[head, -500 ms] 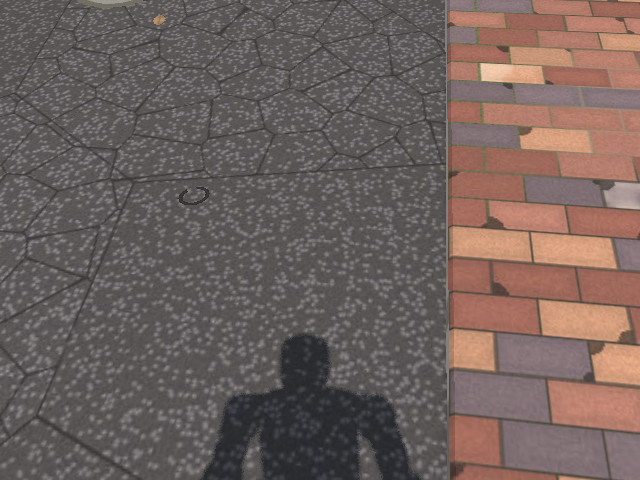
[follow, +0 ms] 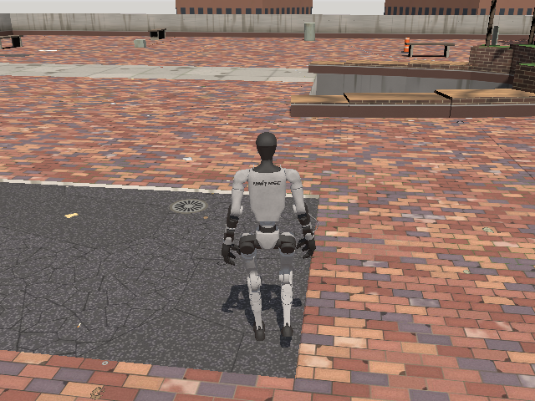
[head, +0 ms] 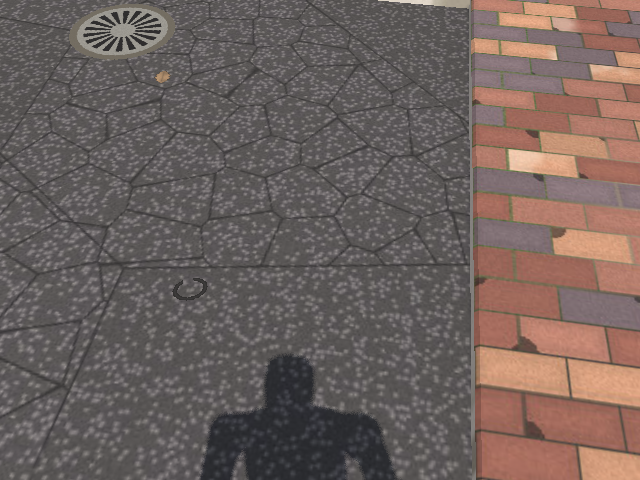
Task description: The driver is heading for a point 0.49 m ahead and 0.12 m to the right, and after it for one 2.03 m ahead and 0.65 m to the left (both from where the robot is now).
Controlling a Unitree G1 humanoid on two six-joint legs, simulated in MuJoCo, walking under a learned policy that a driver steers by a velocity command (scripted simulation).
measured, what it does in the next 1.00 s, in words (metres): walks ahead: right foot, then left foot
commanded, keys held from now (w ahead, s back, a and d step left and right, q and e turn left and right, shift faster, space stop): w+e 0.48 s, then w+q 0.52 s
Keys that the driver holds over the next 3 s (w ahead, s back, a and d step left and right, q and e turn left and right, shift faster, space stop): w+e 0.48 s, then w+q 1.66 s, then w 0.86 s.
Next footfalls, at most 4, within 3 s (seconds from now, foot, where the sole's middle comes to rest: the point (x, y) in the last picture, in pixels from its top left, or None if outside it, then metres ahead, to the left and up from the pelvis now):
0.40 right None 0.34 -0.12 -0.77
0.96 left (347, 395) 0.68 -0.03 -0.77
1.48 right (396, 275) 1.01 -0.16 -0.77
2.02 left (278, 231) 1.16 0.15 -0.77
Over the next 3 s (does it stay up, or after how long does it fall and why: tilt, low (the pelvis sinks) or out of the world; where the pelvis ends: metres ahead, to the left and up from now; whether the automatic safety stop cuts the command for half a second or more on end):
stays up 1.50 0.33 0.00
